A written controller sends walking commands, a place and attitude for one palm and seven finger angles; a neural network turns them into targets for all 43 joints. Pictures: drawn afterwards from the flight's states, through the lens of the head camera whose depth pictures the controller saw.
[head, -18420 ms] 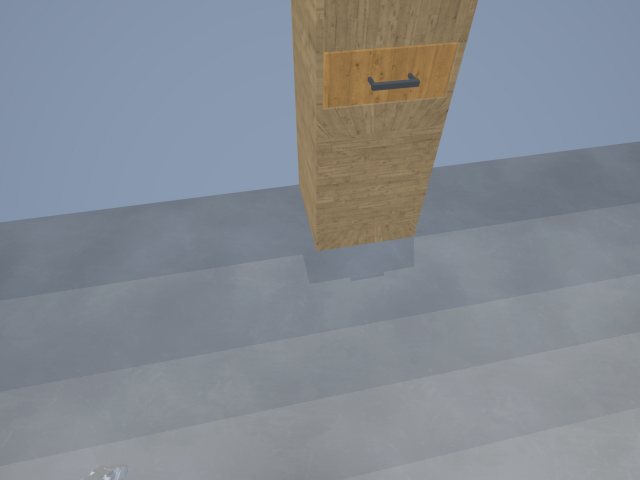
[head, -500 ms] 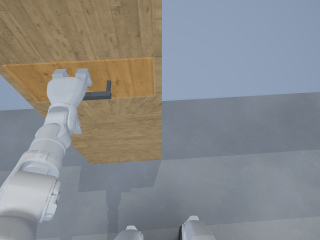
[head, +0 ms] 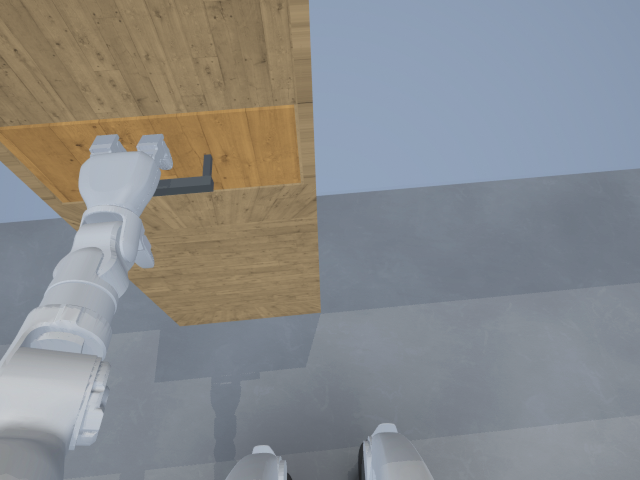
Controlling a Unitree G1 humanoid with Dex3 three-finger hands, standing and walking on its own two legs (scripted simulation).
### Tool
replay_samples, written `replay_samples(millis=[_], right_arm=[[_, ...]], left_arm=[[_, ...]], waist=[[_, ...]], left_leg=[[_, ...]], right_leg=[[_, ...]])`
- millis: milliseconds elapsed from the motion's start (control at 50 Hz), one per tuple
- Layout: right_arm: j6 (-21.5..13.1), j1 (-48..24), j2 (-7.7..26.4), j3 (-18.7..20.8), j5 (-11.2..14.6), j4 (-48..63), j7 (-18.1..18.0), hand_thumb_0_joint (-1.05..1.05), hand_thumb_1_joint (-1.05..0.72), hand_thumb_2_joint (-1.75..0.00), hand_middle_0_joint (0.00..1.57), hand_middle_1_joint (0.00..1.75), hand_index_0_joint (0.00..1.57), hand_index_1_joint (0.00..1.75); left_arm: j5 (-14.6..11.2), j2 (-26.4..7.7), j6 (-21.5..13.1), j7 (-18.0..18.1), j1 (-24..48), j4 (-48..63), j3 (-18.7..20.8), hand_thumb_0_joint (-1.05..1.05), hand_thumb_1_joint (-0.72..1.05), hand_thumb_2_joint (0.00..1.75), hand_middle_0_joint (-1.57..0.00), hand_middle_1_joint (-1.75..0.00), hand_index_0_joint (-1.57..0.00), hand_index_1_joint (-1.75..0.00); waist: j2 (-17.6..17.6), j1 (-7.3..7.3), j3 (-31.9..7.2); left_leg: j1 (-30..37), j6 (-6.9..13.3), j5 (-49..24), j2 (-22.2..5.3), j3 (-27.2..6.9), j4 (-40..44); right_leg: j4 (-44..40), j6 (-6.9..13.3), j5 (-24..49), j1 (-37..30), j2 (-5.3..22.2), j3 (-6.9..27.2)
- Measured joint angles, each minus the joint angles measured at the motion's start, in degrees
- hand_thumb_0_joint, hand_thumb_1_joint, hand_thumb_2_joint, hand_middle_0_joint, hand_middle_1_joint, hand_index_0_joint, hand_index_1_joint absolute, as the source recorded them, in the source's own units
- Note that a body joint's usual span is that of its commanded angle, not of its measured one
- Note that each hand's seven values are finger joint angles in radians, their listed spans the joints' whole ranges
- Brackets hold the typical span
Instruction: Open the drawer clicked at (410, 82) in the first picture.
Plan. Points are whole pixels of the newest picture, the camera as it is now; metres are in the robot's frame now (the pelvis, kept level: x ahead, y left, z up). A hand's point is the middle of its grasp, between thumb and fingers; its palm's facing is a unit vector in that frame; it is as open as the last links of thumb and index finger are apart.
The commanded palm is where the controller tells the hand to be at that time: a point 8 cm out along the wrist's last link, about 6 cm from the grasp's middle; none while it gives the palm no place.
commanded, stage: lift the fingers back up to retry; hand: left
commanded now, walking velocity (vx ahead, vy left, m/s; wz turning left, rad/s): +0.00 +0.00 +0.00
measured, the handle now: (163, 176) +0.52 +0.21 +0.02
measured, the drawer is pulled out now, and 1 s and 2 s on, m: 0.00 0.00 0.00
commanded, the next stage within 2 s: re-aim the fingers above the handle in 0.68 s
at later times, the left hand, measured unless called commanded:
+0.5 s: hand (124, 182) +0.47 +0.24 +0.07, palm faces -0.01 -0.02 -1.00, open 13.7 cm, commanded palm +0.44 +0.23 +0.13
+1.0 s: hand (117, 189) +0.45 +0.24 +0.08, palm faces -0.01 -0.01 -1.00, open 13.8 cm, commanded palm +0.44 +0.23 +0.13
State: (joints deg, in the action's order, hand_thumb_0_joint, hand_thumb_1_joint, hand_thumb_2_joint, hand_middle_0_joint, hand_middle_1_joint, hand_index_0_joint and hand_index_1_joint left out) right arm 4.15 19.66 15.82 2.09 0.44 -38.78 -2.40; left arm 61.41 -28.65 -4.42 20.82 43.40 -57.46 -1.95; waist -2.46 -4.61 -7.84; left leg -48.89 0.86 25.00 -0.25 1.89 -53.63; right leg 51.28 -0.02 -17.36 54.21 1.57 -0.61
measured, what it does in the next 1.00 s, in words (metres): shifts its weight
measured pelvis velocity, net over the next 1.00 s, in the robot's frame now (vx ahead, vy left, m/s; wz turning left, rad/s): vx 0.05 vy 0.00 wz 0.03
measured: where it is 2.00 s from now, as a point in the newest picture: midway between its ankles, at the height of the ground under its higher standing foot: outside the picture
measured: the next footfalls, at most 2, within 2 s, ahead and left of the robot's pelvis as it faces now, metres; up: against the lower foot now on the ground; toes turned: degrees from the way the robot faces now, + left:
none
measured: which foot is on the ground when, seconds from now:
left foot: down 0.00-1.00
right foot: down 0.00-1.00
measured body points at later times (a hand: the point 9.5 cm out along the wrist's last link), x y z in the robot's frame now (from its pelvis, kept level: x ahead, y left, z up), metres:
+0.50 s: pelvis +0.05 +0.01 +0.04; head +0.12 -0.01 +0.48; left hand +0.47 +0.24 +0.12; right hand +0.11 -0.26 -0.10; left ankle +0.00 +0.11 -0.68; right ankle +0.06 -0.12 -0.68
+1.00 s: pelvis +0.05 +0.00 +0.04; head +0.11 -0.03 +0.49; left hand +0.45 +0.23 +0.13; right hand +0.17 -0.27 -0.09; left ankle +0.00 +0.11 -0.68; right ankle +0.06 -0.12 -0.68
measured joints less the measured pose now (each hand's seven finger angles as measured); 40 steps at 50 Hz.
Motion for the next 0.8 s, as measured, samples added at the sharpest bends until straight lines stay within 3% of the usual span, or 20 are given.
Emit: replay_samples(millis=[220, 340, 640, 800], right_arm=[[0.62, -0.72, -0.6, 0.7, -0.38, -0.17, 0.12, 0.01, -0.9, -0.9, 0.2, 0.3, 0.2, 0.3], [1.1, -0.87, -0.84, 1.62, -0.56, -0.74, 0.58, 0.01, -0.9, -0.9, 0.2, 0.3, 0.2, 0.3], [2.22, -3.98, -1.24, 1.36, 0.07, 0.54, 1.5, 0.01, -0.9, -0.9, 0.2, 0.3, 0.2, 0.3], [2.24, -5.66, -1.19, 1.22, -0.16, 1.81, 0.8, 0.01, -0.9, -0.9, 0.2, 0.3, 0.2, 0.3]], left_arm=[[0.25, 1.66, -0.72, -0.22, -4.04, 2.6, 1.2, 0.0, -0.49, 0.3, -0.27, -1.22, -0.32, -1.2], [0.18, 2.57, -0.11, 0.18, -6.69, 6.44, 0.75, 0.0, -0.49, 0.3, -0.3, -1.21, -0.32, -1.2], [-1.69, 5.85, 4.18, -4.76, -11.91, 15.68, -2.83, 0.0, -0.49, 0.3, -0.33, -1.21, -0.33, -1.21], [-1.21, 5.42, 2.77, -6.39, -14.91, 17.71, -2.26, 0.0, -0.49, 0.3, -0.32, -1.21, -0.32, -1.2]], waist=[[0.03, 0.31, 0.92], [-0.24, 1.35, 0.83], [-1.37, 4.0, 1.15], [-1.06, 4.76, 1.84]], left_leg=[[6.66, 0.27, -1.18, 0.16, -0.07, 5.83], [10.83, 0.34, -1.36, 0.29, -0.31, 8.97], [21.37, 0.24, -2.43, 0.62, -0.69, 16.58], [22.99, -0.19, -2.74, 0.44, -0.94, 17.65]], right_leg=[[-5.74, -0.33, 0.98, -6.79, 0.02, -0.12], [-8.71, -0.52, 0.93, -11.05, 0.09, -0.39], [-14.6, -0.66, 0.8, -21.05, 0.3, -0.8], [-14.87, -0.22, 0.6, -22.38, 0.14, -1.08]])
